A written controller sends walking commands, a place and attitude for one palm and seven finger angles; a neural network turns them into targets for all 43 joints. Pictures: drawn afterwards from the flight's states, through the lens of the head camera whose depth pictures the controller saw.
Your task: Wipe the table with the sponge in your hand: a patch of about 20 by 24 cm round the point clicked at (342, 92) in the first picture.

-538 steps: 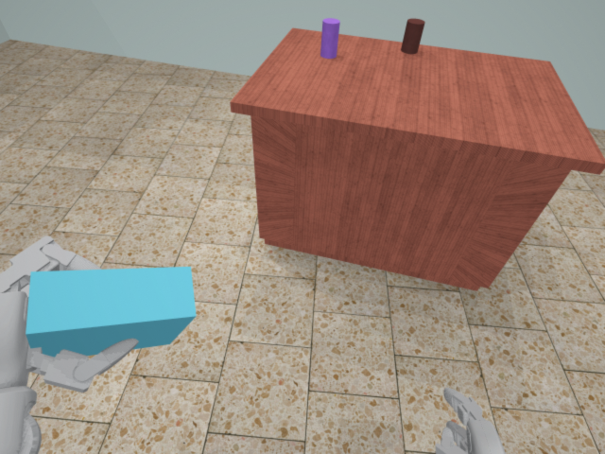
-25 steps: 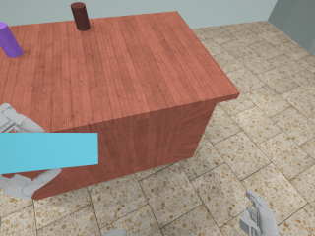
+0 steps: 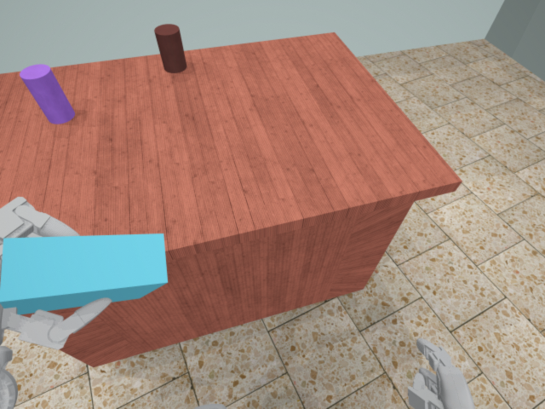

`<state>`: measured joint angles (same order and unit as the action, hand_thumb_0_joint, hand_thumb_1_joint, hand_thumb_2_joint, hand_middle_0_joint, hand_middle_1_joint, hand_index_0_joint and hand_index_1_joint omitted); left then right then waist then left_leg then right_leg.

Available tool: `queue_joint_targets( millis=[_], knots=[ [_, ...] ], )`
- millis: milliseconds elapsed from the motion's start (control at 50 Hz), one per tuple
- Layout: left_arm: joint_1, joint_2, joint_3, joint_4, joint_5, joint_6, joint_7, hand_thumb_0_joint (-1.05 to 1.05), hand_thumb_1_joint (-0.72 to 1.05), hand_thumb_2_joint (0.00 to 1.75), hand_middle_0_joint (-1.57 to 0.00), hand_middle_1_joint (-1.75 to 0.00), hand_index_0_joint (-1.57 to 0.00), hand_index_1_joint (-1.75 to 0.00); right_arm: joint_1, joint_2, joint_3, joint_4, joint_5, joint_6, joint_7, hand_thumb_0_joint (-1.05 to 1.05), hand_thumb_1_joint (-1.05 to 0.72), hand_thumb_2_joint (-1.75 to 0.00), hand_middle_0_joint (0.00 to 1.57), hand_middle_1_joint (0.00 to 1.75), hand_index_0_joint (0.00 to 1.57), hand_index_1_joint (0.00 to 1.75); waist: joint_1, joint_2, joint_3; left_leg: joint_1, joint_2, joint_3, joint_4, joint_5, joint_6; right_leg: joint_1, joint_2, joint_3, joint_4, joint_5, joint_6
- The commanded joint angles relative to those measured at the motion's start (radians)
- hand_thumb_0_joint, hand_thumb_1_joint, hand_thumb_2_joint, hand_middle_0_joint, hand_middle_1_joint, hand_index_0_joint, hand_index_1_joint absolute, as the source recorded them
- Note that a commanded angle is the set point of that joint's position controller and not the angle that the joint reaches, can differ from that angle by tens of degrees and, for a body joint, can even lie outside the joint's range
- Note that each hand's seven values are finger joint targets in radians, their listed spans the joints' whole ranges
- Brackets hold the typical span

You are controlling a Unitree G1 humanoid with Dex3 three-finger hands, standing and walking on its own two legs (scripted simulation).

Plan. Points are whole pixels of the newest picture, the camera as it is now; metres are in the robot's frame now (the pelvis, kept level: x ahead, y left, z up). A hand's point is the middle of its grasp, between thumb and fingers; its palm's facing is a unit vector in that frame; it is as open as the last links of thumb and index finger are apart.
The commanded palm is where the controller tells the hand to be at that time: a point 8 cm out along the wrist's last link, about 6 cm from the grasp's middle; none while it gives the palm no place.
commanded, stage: come to a stop and stand still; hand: left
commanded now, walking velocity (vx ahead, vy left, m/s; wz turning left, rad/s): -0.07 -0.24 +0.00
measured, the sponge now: (110, 272) +0.24 +0.20 +0.14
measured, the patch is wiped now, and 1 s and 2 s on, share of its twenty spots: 0.00 0.00 0.00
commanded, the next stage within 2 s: look again from close up in 1.30 s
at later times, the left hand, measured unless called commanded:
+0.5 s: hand (48, 335) +0.16 +0.22 +0.16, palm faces +0.34 -0.84 -0.43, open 9.7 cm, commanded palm +0.12 +0.26 +0.19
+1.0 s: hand out of the picture +0.10 +0.22 +0.16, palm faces +0.38 -0.83 -0.40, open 9.7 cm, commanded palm +0.05 +0.26 +0.19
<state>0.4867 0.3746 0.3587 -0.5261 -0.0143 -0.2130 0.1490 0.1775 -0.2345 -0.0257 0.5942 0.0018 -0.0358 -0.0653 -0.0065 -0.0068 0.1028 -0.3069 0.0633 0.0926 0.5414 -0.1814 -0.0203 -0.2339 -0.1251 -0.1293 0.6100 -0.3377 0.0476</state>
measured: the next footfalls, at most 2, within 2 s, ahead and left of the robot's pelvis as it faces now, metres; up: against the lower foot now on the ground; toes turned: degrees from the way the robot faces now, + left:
right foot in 0.32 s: +0.01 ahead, -0.10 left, +0.00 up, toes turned -4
left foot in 0.64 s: -0.03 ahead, +0.10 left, +0.00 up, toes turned +2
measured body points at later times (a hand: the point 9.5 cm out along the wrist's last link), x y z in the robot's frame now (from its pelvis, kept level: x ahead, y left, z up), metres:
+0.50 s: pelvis -0.05 -0.01 +0.01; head -0.04 -0.03 +0.46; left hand +0.14 +0.26 +0.19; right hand +0.10 -0.24 -0.10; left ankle -0.02 +0.12 -0.69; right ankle -0.03 -0.10 -0.73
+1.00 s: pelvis -0.11 -0.02 +0.01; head -0.11 -0.02 +0.46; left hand +0.08 +0.26 +0.18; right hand +0.05 -0.23 -0.09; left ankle -0.07 +0.10 -0.72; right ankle -0.03 -0.10 -0.73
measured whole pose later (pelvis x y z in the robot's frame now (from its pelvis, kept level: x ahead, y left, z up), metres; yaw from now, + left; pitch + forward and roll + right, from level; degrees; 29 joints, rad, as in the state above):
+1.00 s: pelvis -0.11 -0.02 +0.01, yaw -1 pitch -2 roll +0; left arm 0.45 0.32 0.30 -0.42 -0.01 -0.17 0.14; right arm 0.21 -0.18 0.03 0.61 -0.01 -0.07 -0.05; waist 0.02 0.02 0.04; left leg -0.28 0.02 0.05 0.58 -0.36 0.01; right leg -0.30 0.02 -0.11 0.47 -0.14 -0.06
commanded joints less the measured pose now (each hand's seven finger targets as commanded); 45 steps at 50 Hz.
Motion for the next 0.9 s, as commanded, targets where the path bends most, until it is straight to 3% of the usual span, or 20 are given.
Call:
queue_joint_targets(
  millis=[0, 40, 80, 120, 220, 300, 340, 360, 380, 420, 460, 540, 580, 640, 660, 680, 720, 780, 820, 880],
  knots=[
    [-0.099, 0.175, 0.118, -0.258, -0.007, -0.085, 0.021, 0.0, 0.1, 1.3, -1.2, -1.6, -1.2, -1.6, -0.011, -0.094, -0.054, -0.162, 0.001, -0.066, 0.008, 0.0, -0.9, -0.9, 0.2, 0.3, 0.2, 0.3, 0.007, 0.192, -0.243, 0.221, 0.296, -0.302, -0.202, 0.527, 0.151, -0.137, 0.101, 0.082, 0.313, -0.294, -0.023],
    [-0.109, 0.194, 0.145, -0.297, -0.016, -0.084, 0.017, 0.0, 0.1, 1.3, -1.2, -1.6, -1.2, -1.6, -0.043, -0.073, -0.034, -0.15, -0.017, -0.082, 0.011, 0.0, -0.9, -0.9, 0.2, 0.3, 0.2, 0.3, 0.001, 0.272, -0.218, 0.191, 0.316, -0.344, -0.22, 0.497, 0.178, -0.176, 0.072, 0.11, 0.362, -0.216, -0.017],
    [-0.079, 0.174, 0.13, -0.33, -0.021, -0.075, 0.017, 0.0, 0.1, 1.3, -1.2, -1.6, -1.2, -1.6, -0.032, -0.08, -0.04, -0.151, -0.004, -0.092, 0.033, 0.0, -0.9, -0.9, 0.2, 0.3, 0.2, 0.3, 0.0, 0.302, -0.242, 0.236, 0.27, -0.225, -0.168, 0.541, 0.152, -0.167, 0.088, 0.086, 0.274, -0.137, -0.014],
    [-0.047, 0.174, 0.135, -0.376, -0.028, -0.064, 0.009, 0.0, 0.1, 1.3, -1.2, -1.6, -1.2, -1.6, -0.03, -0.084, -0.042, -0.163, 0.0, -0.101, 0.049, 0.0, -0.9, -0.9, 0.2, 0.3, 0.2, 0.3, 0.005, 0.299, -0.261, 0.242, 0.247, -0.17, -0.157, 0.511, 0.126, -0.14, 0.115, 0.056, 0.202, -0.104, -0.013],
    [-0.01, 0.148, 0.123, -0.3, -0.045, -0.026, 0.0, 0.0, 0.1, 1.3, -1.2, -1.6, -1.2, -1.6, -0.023, -0.085, -0.029, -0.169, 0.0, -0.095, 0.051, 0.0, -0.9, -0.9, 0.2, 0.3, 0.2, 0.3, -0.008, 0.28, -0.235, 0.168, 0.252, -0.177, -0.185, 0.298, 0.117, -0.051, 0.143, 0.031, 0.017, -0.101, -0.011],
    [-0.026, 0.157, 0.136, -0.191, -0.045, -0.007, -0.001, 0.0, 0.1, 1.3, -1.2, -1.6, -1.2, -1.6, -0.039, -0.069, -0.021, -0.172, 0.014, -0.069, 0.038, 0.0, -0.9, -0.9, 0.2, 0.3, 0.2, 0.3, 0.001, 0.136, -0.219, 0.028, 0.18, -0.095, -0.113, 0.007, 0.062, 0.121, 0.112, 0.04, -0.222, 0.056, -0.026],
    [-0.063, 0.18, 0.133, -0.178, -0.045, 0.0, 0.002, 0.0, 0.1, 1.3, -1.2, -1.6, -1.2, -1.6, -0.035, -0.038, -0.005, -0.177, 0.013, -0.058, 0.033, 0.0, -0.9, -0.9, 0.2, 0.3, 0.2, 0.3, -0.017, -0.106, -0.204, -0.025, 0.049, -0.015, 0.062, -0.18, -0.002, 0.066, -0.065, 0.255, -0.307, 0.14, -0.102],
    [-0.052, 0.181, 0.14, -0.151, -0.056, 0.017, 0.002, 0.0, 0.1, 1.3, -1.2, -1.6, -1.2, -1.6, -0.056, -0.037, -0.001, -0.175, 0.017, -0.064, 0.025, 0.0, -0.9, -0.9, 0.2, 0.3, 0.2, 0.3, 0.003, -0.199, -0.182, -0.035, -0.015, -0.022, 0.162, -0.223, -0.012, -0.008, -0.12, 0.336, -0.341, 0.123, -0.132],
    [-0.044, 0.162, 0.114, -0.141, -0.057, 0.026, -0.004, 0.0, 0.1, 1.3, -1.2, -1.6, -1.2, -1.6, -0.067, -0.051, -0.01, -0.167, 0.02, -0.064, 0.022, 0.0, -0.9, -0.9, 0.2, 0.3, 0.2, 0.3, 0.013, -0.232, -0.148, -0.067, -0.026, -0.065, 0.285, -0.251, -0.007, -0.042, -0.153, 0.37, -0.364, 0.098, -0.165],
    [-0.062, 0.167, 0.113, -0.16, -0.048, 0.024, 0.005, 0.0, 0.1, 1.3, -1.2, -1.6, -1.2, -1.6, -0.091, -0.045, 0.009, -0.149, 0.014, -0.057, 0.015, 0.0, -0.9, -0.9, 0.2, 0.3, 0.2, 0.3, 0.008, -0.136, -0.144, -0.132, -0.016, -0.088, 0.37, -0.249, -0.009, -0.013, -0.169, 0.352, -0.341, 0.162, -0.189],
    [-0.089, 0.168, 0.104, -0.187, -0.041, 0.003, 0.013, 0.0, 0.1, 1.3, -1.2, -1.6, -1.2, -1.6, -0.097, -0.036, 0.021, -0.137, 0.01, -0.062, 0.004, 0.0, -0.9, -0.9, 0.2, 0.3, 0.2, 0.3, 0.014, -0.108, -0.164, -0.132, -0.016, -0.075, 0.339, -0.233, -0.011, 0.049, -0.149, 0.267, -0.307, 0.303, -0.189],
    [-0.112, 0.18, 0.11, -0.219, -0.028, -0.021, 0.029, 0.0, 0.1, 1.3, -1.2, -1.6, -1.2, -1.6, -0.081, -0.045, 0.017, -0.129, 0.0, -0.079, -0.018, 0.0, -0.9, -0.9, 0.2, 0.3, 0.2, 0.3, 0.025, -0.071, -0.195, -0.034, -0.032, -0.046, 0.083, -0.195, 0.007, 0.113, -0.116, 0.241, -0.283, 0.331, -0.176],
    [-0.081, 0.176, 0.114, -0.221, -0.028, -0.025, 0.033, 0.0, 0.1, 1.3, -1.2, -1.6, -1.2, -1.6, -0.041, -0.059, 0.005, -0.127, -0.005, -0.075, -0.017, 0.0, -0.9, -0.9, 0.2, 0.3, 0.2, 0.3, 0.013, -0.027, -0.222, 0.092, -0.038, -0.047, -0.107, -0.073, 0.014, 0.104, -0.076, 0.226, -0.248, 0.256, -0.131],
    [-0.066, 0.17, 0.103, -0.261, -0.024, -0.049, 0.036, 0.0, 0.1, 1.3, -1.2, -1.6, -1.2, -1.6, -0.046, -0.093, -0.009, -0.155, 0.0, -0.074, -0.018, 0.0, -0.9, -0.9, 0.2, 0.3, 0.2, 0.3, 0.03, 0.196, -0.235, 0.165, 0.173, -0.237, -0.19, 0.294, 0.076, 0.043, 0.068, 0.122, -0.109, 0.154, -0.047],
    [-0.03, 0.168, 0.102, -0.214, -0.024, -0.05, 0.029, 0.0, 0.1, 1.3, -1.2, -1.6, -1.2, -1.6, -0.04, -0.084, -0.007, -0.148, -0.001, -0.075, -0.014, 0.0, -0.9, -0.9, 0.2, 0.3, 0.2, 0.3, 0.027, 0.204, -0.219, 0.12, 0.19, -0.24, -0.204, 0.305, 0.082, 0.043, 0.082, 0.111, -0.089, 0.062, -0.042],
    [-0.042, 0.167, 0.101, -0.218, -0.021, -0.052, 0.023, 0.0, 0.1, 1.3, -1.2, -1.6, -1.2, -1.6, -0.052, -0.077, 0.001, -0.146, -0.012, -0.074, -0.012, 0.0, -0.9, -0.9, 0.2, 0.3, 0.2, 0.3, 0.02, 0.275, -0.172, 0.016, 0.202, -0.259, -0.251, 0.226, 0.094, 0.06, 0.085, 0.104, -0.04, -0.006, -0.039],
    [-0.1, 0.162, 0.096, -0.221, -0.011, -0.06, 0.019, 0.0, 0.1, 1.3, -1.2, -1.6, -1.2, -1.6, -0.053, -0.077, 0.001, -0.145, -0.014, -0.083, -0.011, 0.0, -0.9, -0.9, 0.2, 0.3, 0.2, 0.3, 0.023, 0.225, -0.123, -0.079, 0.19, -0.232, -0.268, 0.094, 0.093, 0.095, 0.084, 0.103, -0.034, -0.016, -0.037],
    [-0.1, 0.13, 0.065, -0.147, -0.01, -0.053, 0.018, 0.0, 0.1, 1.3, -1.2, -1.6, -1.2, -1.6, -0.036, -0.089, -0.006, -0.138, -0.002, -0.095, -0.007, 0.0, -0.9, -0.9, 0.2, 0.3, 0.2, 0.3, 0.015, 0.15, -0.146, -0.072, 0.143, -0.177, -0.197, 0.013, 0.068, 0.148, 0.085, 0.107, -0.148, 0.127, -0.032],
    [-0.097, 0.132, 0.07, -0.117, -0.008, -0.047, 0.016, 0.0, 0.1, 1.3, -1.2, -1.6, -1.2, -1.6, -0.043, -0.085, -0.004, -0.141, 0.0, -0.099, -0.006, 0.0, -0.9, -0.9, 0.2, 0.3, 0.2, 0.3, 0.013, 0.096, -0.144, -0.117, 0.094, -0.142, -0.189, -0.17, 0.048, 0.169, 0.064, 0.141, -0.185, 0.132, -0.039],
    [-0.136, 0.133, 0.066, -0.102, -0.005, -0.042, 0.01, 0.0, 0.1, 1.3, -1.2, -1.6, -1.2, -1.6, -0.045, -0.079, 0.0, -0.14, -0.007, -0.089, -0.004, 0.0, -0.9, -0.9, 0.2, 0.3, 0.2, 0.3, 0.013, -0.01, -0.079, -0.124, 0.02, -0.11, -0.121, -0.372, 0.036, 0.014, 0.016, 0.259, -0.32, -0.18, -0.064]
  ],
)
